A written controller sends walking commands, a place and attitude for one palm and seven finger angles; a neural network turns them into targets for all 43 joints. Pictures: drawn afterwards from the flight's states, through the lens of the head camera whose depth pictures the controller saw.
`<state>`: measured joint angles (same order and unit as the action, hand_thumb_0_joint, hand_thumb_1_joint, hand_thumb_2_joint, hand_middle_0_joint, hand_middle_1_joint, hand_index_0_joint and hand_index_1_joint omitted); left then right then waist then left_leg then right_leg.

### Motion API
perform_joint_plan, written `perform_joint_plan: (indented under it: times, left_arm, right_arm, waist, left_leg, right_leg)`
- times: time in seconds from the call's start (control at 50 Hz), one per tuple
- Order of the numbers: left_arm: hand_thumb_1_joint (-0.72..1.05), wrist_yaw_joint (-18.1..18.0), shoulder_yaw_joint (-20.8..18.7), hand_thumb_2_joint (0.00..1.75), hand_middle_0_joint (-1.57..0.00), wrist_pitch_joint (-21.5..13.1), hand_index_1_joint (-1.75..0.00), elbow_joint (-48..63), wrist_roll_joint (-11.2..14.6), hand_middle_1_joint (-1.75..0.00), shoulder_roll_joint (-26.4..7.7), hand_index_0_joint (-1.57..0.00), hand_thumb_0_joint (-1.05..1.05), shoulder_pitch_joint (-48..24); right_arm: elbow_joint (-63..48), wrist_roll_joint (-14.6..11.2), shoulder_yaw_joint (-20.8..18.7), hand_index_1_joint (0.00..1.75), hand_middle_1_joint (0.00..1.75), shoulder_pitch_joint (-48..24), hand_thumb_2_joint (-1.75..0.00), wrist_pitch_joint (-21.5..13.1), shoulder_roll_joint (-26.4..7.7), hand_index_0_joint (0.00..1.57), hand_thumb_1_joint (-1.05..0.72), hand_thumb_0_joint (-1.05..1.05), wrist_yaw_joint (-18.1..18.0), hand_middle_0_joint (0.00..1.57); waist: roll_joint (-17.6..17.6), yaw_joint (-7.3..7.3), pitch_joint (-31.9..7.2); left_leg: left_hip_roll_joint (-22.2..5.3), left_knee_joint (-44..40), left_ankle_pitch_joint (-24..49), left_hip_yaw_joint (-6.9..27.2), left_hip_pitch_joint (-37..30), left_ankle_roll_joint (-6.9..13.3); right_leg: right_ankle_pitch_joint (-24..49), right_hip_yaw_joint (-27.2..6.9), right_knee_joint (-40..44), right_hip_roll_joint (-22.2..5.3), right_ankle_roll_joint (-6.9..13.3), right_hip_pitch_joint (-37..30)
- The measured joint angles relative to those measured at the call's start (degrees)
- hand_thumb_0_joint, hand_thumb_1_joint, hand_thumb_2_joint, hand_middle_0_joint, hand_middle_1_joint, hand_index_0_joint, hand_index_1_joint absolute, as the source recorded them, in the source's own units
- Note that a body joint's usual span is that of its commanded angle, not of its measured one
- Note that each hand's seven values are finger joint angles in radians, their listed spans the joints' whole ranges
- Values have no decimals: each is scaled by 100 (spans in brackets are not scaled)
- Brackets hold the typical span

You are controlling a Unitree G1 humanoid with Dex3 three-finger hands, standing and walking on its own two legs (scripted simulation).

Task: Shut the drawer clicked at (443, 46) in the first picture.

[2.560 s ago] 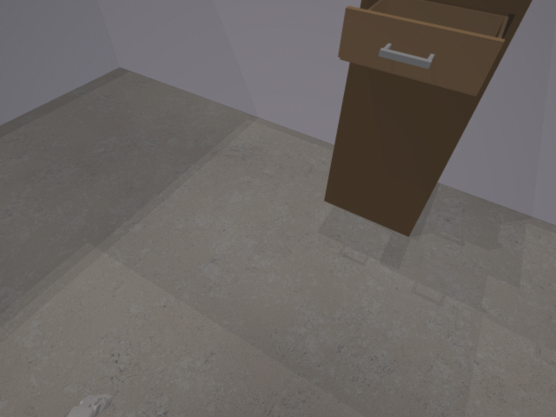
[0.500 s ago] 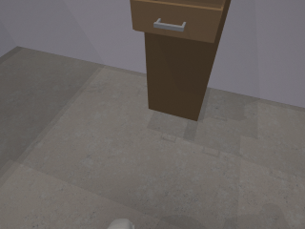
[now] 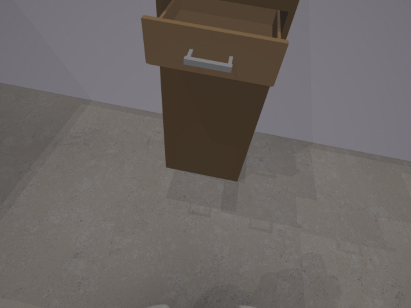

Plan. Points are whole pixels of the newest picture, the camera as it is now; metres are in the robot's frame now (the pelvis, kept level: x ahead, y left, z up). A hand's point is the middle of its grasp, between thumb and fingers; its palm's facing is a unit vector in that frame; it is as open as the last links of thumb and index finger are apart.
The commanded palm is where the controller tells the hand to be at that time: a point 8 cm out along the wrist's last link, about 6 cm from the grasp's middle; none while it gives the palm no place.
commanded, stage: take the last steps up to it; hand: left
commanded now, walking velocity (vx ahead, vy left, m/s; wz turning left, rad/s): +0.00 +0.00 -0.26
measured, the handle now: (209, 60) +0.69 +0.06 +0.11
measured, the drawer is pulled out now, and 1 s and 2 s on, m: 0.20 0.20 0.20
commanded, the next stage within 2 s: come to a stop and stand still in 0.94 s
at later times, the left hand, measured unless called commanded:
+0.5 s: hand (145, 297) +0.16 +0.14 -0.15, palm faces -0.16 -0.97 -0.16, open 7.4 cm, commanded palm none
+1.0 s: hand (154, 297) +0.17 +0.12 -0.19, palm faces -0.03 -0.99 -0.13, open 7.4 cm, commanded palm none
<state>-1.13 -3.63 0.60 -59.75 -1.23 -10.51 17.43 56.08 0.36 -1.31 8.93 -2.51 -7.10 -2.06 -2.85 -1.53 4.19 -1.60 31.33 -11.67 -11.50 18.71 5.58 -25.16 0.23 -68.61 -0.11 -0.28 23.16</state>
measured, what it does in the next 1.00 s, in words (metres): walks ahead: right foot, then left foot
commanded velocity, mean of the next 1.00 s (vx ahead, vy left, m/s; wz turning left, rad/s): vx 0.24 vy -0.05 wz -0.08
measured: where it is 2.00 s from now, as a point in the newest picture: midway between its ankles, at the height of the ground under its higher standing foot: outside the picture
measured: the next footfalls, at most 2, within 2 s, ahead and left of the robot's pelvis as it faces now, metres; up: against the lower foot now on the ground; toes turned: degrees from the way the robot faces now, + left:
right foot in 0.54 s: +0.08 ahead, -0.16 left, +0.00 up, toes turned -13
left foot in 0.90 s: +0.34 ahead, +0.04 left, +0.00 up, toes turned +4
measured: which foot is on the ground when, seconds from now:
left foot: down 0.00-0.56, up 0.58-0.88, down 0.90-1.00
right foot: up 0.00-0.52, down 0.54-0.92, up 0.94-1.00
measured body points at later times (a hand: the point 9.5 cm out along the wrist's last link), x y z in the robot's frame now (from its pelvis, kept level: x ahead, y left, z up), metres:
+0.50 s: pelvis +0.06 -0.02 +0.01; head +0.08 -0.03 +0.46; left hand +0.17 +0.19 -0.14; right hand -0.05 -0.24 -0.14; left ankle +0.07 +0.06 -0.73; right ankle +0.03 -0.15 -0.71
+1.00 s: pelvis +0.23 -0.05 -0.01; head +0.26 -0.03 +0.44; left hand +0.17 +0.17 -0.18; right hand +0.30 -0.29 -0.14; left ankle +0.30 +0.03 -0.73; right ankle +0.08 -0.15 -0.65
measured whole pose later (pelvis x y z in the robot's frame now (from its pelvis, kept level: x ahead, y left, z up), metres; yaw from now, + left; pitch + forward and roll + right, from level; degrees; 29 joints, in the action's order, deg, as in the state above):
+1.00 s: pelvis +0.23 -0.05 -0.01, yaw -6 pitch -1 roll -1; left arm -0.2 -2.1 -0.6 -67.0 -0.8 -8.9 22.9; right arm 57.2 1.3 -2.1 9.1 -3.7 -8.6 -0.3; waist -2.5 -1.2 3.8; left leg -3.6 38.3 -15.4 -9.7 21.9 3.5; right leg -28.9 2.9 -63.3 -1.6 1.4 14.4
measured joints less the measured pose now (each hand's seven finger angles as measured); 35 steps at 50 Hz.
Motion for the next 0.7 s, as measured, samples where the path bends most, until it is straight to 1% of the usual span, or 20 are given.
perform_joint_plan:
  times: [0.08, 0.14, 0.22, 0.32, 0.42, 0.48, 0.54, 0.56, 0.58, 0.6, 0.62, 0.66, 0.7]
  left_arm:
    - [91, 38, -79, 90, -19, 107, -30, 250, -38, -30, -67, -20, 1, -283]
    - [91, 50, -109, 90, -19, 174, -30, 312, -54, -30, -81, -20, 0, -383]
    - [91, 105, -89, 90, -19, 228, -30, 265, -72, -30, -64, -20, 0, -413]
    - [91, 205, -27, 90, -19, 263, -30, 168, -85, -30, 12, -20, 1, -448]
    - [91, 261, 26, 90, -19, 222, -30, 140, -78, -30, 103, -20, 1, -591]
    - [91, 267, 54, 90, -19, 153, -30, 142, -62, -30, 148, -20, 1, -682]
    - [91, 239, 74, 90, -19, 13, -30, 131, -34, -30, 154, -20, 1, -700]
    - [91, 201, 74, 90, -19, -48, -30, 99, -28, -30, 176, -20, 1, -711]
    - [92, 163, 75, 90, -19, -111, -30, 75, -17, -30, 199, -20, 0, -700]
    - [92, 124, 71, 90, -20, -173, -30, 76, 3, -30, 201, -20, 0, -659]
    - [93, 85, 56, 90, -20, -238, -30, 81, 15, -30, 184, -20, -1, -596]
    - [94, 26, 38, 90, -20, -322, -30, 47, 7, -30, 123, -20, -1, -428]
    - [94, -8, 45, 90, -20, -353, -30, -63, -17, -30, 88, -20, -1, -231]
  right_arm:
    - [119, 41, -38, 30, 30, 176, -89, 107, -179, 20, -94, -2, 0, 20]
    - [202, 60, -56, 30, 30, 335, -89, 154, -221, 20, -93, -1, 9, 20]
    - [294, 88, -72, 30, 30, 591, -89, 125, -195, 20, -92, -1, 39, 20]
    - [429, 122, -106, 30, 30, 943, -89, 79, -162, 20, -91, 0, 73, 20]
    - [623, 155, -153, 30, 30, 1271, -89, 87, -187, 20, -91, 0, 100, 20]
    - [759, 165, -184, 30, 30, 1448, -89, 118, -219, 20, -91, 0, 123, 20]
    - [908, 139, -189, 30, 30, 1646, -89, 163, -214, 20, -91, 0, 144, 20]
    - [967, 117, -188, 30, 30, 1689, -89, 183, -225, 20, -91, 0, 157, 20]
    - [1025, 103, -177, 30, 30, 1712, -89, 226, -238, 20, -91, 0, 171, 20]
    - [1069, 102, -167, 30, 30, 1717, -89, 282, -238, 20, -91, 0, 192, 20]
    - [1096, 107, -167, 30, 30, 1692, -89, 332, -232, 20, -91, 0, 217, 20]
    - [1072, 120, -180, 30, 30, 1550, -89, 378, -224, 19, -91, 1, 251, 20]
    - [942, 128, -207, 30, 30, 1324, -89, 354, -239, 19, -91, 1, 261, 20]
  waist:
    - [28, 37, -120]
    - [54, 98, -215]
    - [102, 204, -339]
    - [213, 378, -421]
    - [336, 546, -398]
    - [378, 626, -391]
    - [302, 611, -440]
    - [343, 587, -439]
    - [402, 565, -449]
    - [427, 526, -486]
    - [429, 472, -523]
    - [392, 364, -556]
    - [372, 318, -536]
  left_leg:
    - [54, -374, 82, -148, -215, 73]
    - [84, -530, 84, -234, -320, 93]
    - [80, -683, 57, -348, -446, 80]
    - [9, -872, 36, -465, -599, 3]
    - [-128, -959, -7, -508, -704, -131]
    - [-232, -871, -113, -497, -739, -256]
    - [-314, -516, -380, -492, -723, -433]
    - [-401, -284, -540, -441, -686, -487]
    - [-470, 55, -906, -303, -595, -528]
    - [-481, 542, -1272, -108, -412, -543]
    - [-471, 1079, -1448, 74, -187, -543]
    - [-454, 1942, -1432, 315, 246, -547]
    - [-476, 2358, -1231, 442, 618, -584]
  right_leg:
    - [474, 12, 271, -226, -81, 495]
    - [618, 6, 643, -312, -131, 528]
    - [610, 59, 1225, -368, -136, 320]
    - [480, 179, 1824, -406, -63, 9]
    - [269, 317, 2527, -410, 37, -284]
    - [255, 424, 3183, -372, 108, -571]
    - [687, 538, 4144, -324, 205, -1066]
    - [917, 579, 4212, -272, 188, -1146]
    - [911, 642, 4163, -206, 158, -1206]
    - [831, 698, 4155, -159, 154, -1278]
    - [759, 737, 4211, -120, 161, -1373]
    - [703, 756, 4408, -55, 179, -1596]
    - [708, 756, 4611, -2, 171, -1813]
